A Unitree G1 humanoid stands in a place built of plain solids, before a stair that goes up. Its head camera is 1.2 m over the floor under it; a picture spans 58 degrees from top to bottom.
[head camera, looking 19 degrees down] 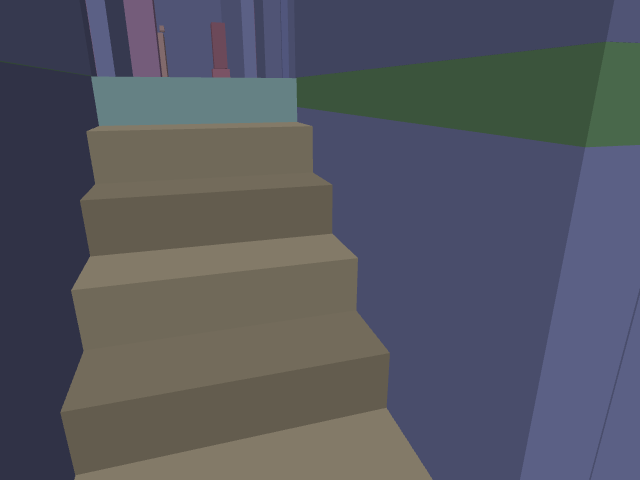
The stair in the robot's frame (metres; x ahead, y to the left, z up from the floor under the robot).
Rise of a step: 0.18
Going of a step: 0.25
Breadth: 0.79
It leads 17 degrees to the left of straight ahead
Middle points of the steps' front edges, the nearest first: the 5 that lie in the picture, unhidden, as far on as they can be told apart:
0.88 0.19 0.54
1.12 0.26 0.72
1.36 0.33 0.89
1.60 0.41 1.07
1.84 0.48 1.25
